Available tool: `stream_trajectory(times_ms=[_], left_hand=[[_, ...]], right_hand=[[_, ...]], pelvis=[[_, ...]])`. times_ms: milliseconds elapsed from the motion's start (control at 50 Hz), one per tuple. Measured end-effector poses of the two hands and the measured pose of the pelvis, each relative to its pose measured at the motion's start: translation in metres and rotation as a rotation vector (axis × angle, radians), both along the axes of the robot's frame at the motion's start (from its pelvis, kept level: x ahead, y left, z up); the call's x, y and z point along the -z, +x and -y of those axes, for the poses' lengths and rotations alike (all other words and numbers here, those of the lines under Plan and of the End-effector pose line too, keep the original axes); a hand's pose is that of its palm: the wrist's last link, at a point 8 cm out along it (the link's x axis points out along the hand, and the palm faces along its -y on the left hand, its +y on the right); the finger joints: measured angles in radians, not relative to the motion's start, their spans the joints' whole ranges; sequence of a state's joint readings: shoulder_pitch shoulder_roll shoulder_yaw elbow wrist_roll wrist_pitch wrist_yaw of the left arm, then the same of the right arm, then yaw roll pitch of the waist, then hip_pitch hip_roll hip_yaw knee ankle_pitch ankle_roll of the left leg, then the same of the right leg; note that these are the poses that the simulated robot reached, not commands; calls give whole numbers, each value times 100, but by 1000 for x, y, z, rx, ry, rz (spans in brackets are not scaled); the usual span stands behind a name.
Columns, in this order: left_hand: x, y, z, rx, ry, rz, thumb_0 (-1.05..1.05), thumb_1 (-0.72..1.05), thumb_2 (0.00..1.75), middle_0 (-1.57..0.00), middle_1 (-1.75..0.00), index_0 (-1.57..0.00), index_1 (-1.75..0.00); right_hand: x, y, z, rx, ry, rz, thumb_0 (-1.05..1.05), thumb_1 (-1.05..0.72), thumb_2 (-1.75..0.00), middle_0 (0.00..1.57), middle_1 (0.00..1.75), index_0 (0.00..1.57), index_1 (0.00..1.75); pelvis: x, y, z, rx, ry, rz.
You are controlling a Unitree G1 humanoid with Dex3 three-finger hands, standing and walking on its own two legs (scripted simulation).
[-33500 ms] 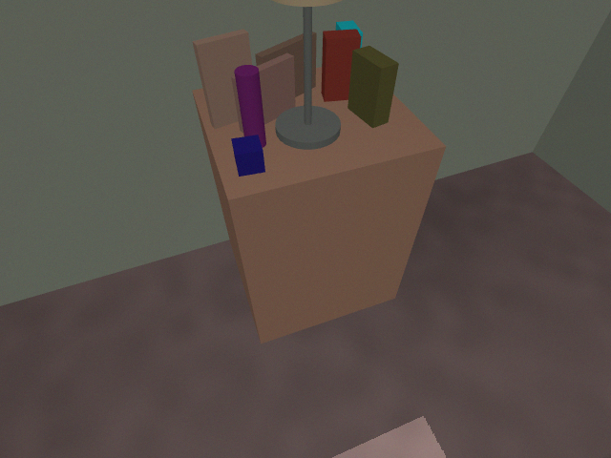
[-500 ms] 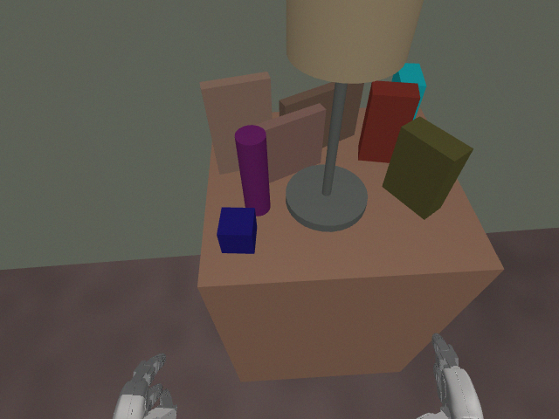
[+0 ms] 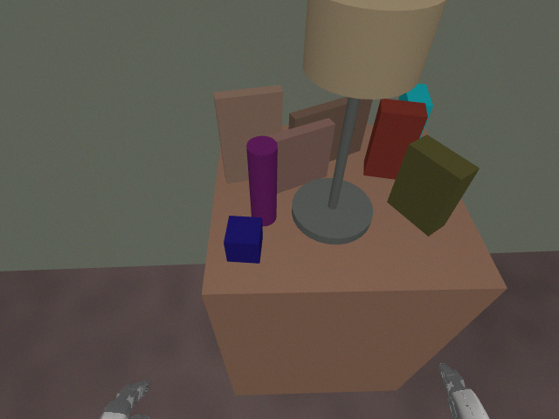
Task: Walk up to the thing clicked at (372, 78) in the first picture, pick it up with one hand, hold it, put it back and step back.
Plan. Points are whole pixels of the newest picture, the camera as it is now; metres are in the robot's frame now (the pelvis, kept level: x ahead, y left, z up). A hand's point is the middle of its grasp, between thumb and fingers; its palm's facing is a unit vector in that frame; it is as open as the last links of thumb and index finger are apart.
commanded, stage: home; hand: right
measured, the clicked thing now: (427, 187) +0.52 -0.26 +0.01
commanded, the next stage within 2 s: stand in 1.68 s
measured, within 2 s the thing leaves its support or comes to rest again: neither
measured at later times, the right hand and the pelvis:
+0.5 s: hand out of the picture +0.02 -0.26 -0.14, palm faces -0.06 +0.92 -0.38, open 17.5 cm; pelvis -0.03 +0.00 +0.01, yaw +0 degrees
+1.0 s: hand out of the picture +0.04 -0.26 -0.14, palm faces -0.06 +0.93 -0.36, open 17.5 cm; pelvis -0.03 -0.01 +0.01, yaw +0 degrees
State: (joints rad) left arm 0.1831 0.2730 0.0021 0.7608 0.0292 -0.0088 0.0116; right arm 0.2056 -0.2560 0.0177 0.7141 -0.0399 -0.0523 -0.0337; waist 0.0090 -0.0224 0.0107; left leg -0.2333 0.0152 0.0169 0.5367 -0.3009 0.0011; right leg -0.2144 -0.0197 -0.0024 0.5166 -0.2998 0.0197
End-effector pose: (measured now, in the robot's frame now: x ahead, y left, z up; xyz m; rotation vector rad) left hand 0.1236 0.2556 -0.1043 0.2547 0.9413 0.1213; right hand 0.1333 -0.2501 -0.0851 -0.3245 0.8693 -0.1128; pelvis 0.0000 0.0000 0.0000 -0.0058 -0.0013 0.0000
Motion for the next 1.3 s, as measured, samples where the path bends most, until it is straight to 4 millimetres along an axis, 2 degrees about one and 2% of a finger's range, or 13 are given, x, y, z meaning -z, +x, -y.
stream_trajectory(times_ms=[120,240,440,620,780,920,1120,1300], left_hand=[[5,-27,-27,-27,45,-95,1,90,90,-20,-30,-21,-29],[9,-60,-42,-50,71,-199,1,90,90,-20,-30,-20,-29],[14,-102,-40,-62,60,-300,1,90,90,-20,-30,-21,-29],[16,-123,-37,-79,51,-339,1,90,90,-20,-30,-21,-29],[14,-127,-38,-95,56,-352,1,90,90,-20,-30,-21,-29],[12,-123,-38,-99,65,-361,1,90,90,-20,-30,-21,-29],[9,-99,-33,-90,67,-328,1,90,90,-20,-30,-21,-29],[7,-77,-29,-80,65,-294,1,90,90,-20,-30,-21,-29]], right_hand=[[5,-39,39,54,-76,-147,-1,57,-3,5,5,6,4],[5,-75,58,102,-110,-253,-1,56,-4,5,5,5,4],[11,-110,56,115,-90,-346,-1,56,-4,5,5,5,4],[16,-121,50,111,-67,-371,-1,55,-4,6,5,6,5],[18,-117,50,109,-62,-372,-1,54,-5,6,5,6,5],[19,-107,51,106,-57,-367,-1,55,-4,6,5,6,5],[18,-88,54,102,-55,-345,-1,56,-3,5,5,5,4],[17,-81,57,110,-58,-342,-1,57,-3,5,4,5,4]], pelvis=[[-2,-3,0,-2,-1,26],[-6,-11,1,-3,-3,51],[-11,-28,2,-3,-2,63],[-12,-35,3,-6,-4,65],[-12,-35,3,-8,-2,57],[-12,-30,5,-9,0,49],[-13,-22,8,-8,0,48],[-13,-16,10,-8,-1,46]])
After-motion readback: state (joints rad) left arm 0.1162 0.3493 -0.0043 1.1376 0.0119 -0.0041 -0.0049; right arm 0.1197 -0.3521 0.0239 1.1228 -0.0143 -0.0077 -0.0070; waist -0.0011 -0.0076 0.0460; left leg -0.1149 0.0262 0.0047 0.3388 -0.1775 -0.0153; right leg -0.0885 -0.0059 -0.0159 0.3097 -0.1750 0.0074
